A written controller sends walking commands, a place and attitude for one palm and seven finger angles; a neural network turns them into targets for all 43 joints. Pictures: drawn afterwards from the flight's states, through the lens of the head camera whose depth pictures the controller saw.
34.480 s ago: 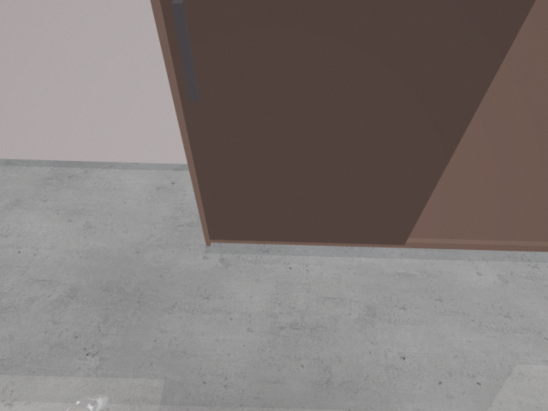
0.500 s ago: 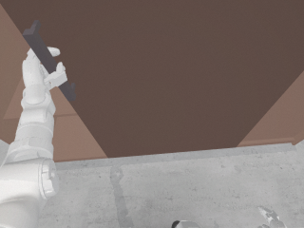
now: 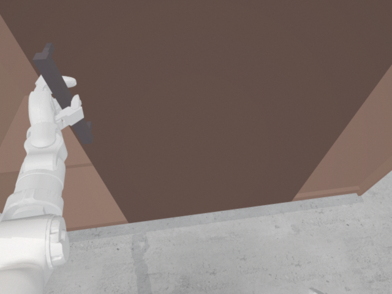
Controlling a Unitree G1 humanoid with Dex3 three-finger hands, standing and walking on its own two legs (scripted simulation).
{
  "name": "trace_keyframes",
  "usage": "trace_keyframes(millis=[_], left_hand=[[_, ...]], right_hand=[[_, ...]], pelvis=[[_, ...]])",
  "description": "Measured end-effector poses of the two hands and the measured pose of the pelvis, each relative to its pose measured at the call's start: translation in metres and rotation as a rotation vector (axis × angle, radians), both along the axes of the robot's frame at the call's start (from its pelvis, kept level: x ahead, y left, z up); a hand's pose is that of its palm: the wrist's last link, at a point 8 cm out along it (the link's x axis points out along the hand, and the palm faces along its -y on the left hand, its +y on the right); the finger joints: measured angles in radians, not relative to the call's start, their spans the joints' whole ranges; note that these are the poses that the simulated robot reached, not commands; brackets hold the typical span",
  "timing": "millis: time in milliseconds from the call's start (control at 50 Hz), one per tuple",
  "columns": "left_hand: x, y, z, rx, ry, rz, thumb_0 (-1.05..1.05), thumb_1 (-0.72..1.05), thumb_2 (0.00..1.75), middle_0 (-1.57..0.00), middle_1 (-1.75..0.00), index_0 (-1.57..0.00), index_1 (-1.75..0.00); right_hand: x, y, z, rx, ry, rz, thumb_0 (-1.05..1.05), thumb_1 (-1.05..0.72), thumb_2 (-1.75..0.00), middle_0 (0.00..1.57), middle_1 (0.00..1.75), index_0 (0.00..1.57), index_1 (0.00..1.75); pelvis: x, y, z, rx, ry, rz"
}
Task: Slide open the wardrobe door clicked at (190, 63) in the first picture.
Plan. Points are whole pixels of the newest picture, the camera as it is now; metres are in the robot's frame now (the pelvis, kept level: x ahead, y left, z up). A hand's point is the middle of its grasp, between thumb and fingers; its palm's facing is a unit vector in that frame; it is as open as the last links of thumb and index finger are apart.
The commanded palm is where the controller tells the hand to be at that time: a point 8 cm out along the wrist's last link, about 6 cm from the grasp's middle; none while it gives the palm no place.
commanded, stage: stop walking and hold the door there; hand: left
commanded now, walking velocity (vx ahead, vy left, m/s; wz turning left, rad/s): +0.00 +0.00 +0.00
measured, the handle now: (70, 99) +0.50 +0.28 +0.12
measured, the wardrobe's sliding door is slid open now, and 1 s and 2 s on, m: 0.42 0.42 0.42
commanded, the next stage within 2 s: loosen the grip on the handle in 1.36 s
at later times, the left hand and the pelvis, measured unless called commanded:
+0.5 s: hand (75, 110) +0.45 +0.25 +0.13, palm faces +0.29 -0.94 -0.18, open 5.9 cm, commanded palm +0.41 +0.31 +0.12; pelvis -0.03 +0.03 +0.00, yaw +4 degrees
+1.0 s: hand (72, 110) +0.44 +0.26 +0.13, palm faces +0.20 -0.96 -0.18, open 6.0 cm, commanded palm +0.41 +0.33 +0.12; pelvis -0.06 +0.07 +0.00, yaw -4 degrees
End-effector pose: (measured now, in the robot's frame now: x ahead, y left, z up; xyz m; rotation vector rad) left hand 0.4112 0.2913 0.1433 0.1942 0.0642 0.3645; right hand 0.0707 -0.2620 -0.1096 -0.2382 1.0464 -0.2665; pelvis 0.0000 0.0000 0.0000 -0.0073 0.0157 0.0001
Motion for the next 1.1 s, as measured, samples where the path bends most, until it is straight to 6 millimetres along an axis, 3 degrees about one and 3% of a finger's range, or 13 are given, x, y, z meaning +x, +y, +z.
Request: trace_keyframes(millis=[320,440,540,620,740,820,960,1100], left_hand=[[0.0,0.0,-0.001,0.008,-0.009,-0.007,-0.01,0.71,0.77,-0.33,-1.29,-0.28,-1.4],[0.0,0.003,0.0,-0.005,-0.007,-0.028,0.0,0.7,0.76,-0.34,-1.29,-0.31,-1.4],[0.001,0.008,0.0,-0.028,-0.006,-0.084,0.0,0.69,0.74,-0.34,-1.3,-0.35,-1.4],[0.001,0.011,-0.001,-0.029,-0.012,-0.122,-0.01,0.69,0.73,-0.33,-1.31,-0.34,-1.39],[0.001,0.013,-0.001,-0.025,-0.009,-0.15,-0.01,0.69,0.72,-0.34,-1.32,-0.34,-1.39],[0.001,0.012,0.0,-0.006,-0.009,-0.145,-0.02,0.68,0.73,-0.35,-1.31,-0.33,-1.39],[0.001,0.012,0.001,-0.017,0.002,-0.139,-0.01,0.68,0.74,-0.35,-1.29,-0.34,-1.4],[0.003,0.016,0.001,-0.03,0.011,-0.183,-0.01,0.66,0.74,-0.35,-1.32,-0.36,-1.38]], right_hand=[[-0.006,-0.02,0.007,-0.058,0.005,-0.03,0.01,-0.91,-0.9,0.2,0.3,0.21,0.3],[-0.011,-0.016,0.004,-0.087,0.03,-0.022,0.01,-0.91,-0.9,0.2,0.3,0.21,0.3],[-0.018,0.004,0.002,-0.113,0.039,-0.008,0.01,-0.91,-0.9,0.2,0.3,0.21,0.3],[-0.029,0.034,0.002,-0.072,0.019,-0.011,0.01,-0.91,-0.9,0.2,0.3,0.2,0.3],[-0.053,0.08,-0.007,0.049,0.031,0.01,0.01,-0.91,-0.9,0.2,0.3,0.21,0.3],[-0.072,0.092,-0.019,0.106,0.057,0.005,0.01,-0.9,-0.9,0.2,0.3,0.21,0.3],[-0.102,0.075,-0.013,0.044,0.082,-0.066,0.01,-0.9,-0.9,0.2,0.3,0.21,0.3],[-0.115,0.053,0.008,-0.089,0.077,-0.127,0.01,-0.91,-0.9,0.2,0.3,0.21,0.3]], pelvis=[[-0.002,0.0,0.0,-0.004,0.013,0.001],[-0.016,0.016,-0.002,-0.004,0.021,0.037],[-0.032,0.043,-0.005,0.017,0.009,0.072],[-0.039,0.061,-0.004,0.023,0.01,0.014],[-0.045,0.067,0.001,0.001,0.027,-0.033],[-0.052,0.066,-0.002,0.0,0.032,-0.049],[-0.062,0.069,-0.001,-0.016,0.019,-0.071],[-0.062,0.084,0.001,-0.008,0.002,-0.082]])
